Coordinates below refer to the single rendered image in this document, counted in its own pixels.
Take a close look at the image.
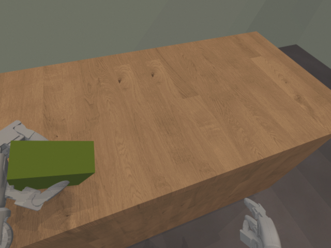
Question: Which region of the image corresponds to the left robot hand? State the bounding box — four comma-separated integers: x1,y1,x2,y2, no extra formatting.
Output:
0,120,70,211

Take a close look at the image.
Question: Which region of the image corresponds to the sponge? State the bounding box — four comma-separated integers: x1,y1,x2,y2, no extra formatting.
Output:
7,141,95,191

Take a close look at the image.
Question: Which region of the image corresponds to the table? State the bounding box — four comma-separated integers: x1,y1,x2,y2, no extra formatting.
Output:
0,32,331,248

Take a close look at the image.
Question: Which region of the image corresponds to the right robot hand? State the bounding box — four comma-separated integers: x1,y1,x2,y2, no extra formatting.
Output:
240,198,281,248

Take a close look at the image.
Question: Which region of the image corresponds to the robot left forearm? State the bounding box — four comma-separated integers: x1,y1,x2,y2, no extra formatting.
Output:
0,208,13,248

